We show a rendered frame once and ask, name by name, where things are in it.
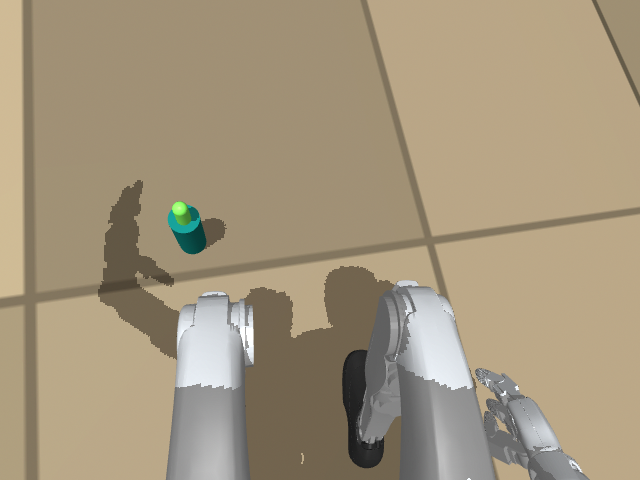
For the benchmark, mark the right robot arm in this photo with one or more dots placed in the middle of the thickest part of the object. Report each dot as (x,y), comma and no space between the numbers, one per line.
(554,465)

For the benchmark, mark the right robot foot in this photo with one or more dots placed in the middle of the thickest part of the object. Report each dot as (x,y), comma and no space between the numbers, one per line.
(363,454)

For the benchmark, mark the bottle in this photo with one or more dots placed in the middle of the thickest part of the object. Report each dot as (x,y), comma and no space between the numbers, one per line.
(185,223)

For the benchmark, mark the right robot hand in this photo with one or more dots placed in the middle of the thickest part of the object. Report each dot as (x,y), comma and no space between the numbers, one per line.
(523,419)

